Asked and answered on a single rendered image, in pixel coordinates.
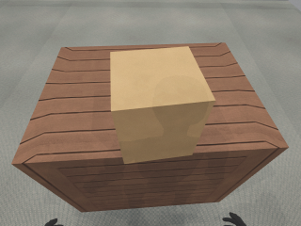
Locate carton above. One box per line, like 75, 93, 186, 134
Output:
110, 46, 215, 164

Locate robot right hand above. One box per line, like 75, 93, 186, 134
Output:
222, 212, 246, 226

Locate pedestal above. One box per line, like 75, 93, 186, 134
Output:
11, 42, 289, 213

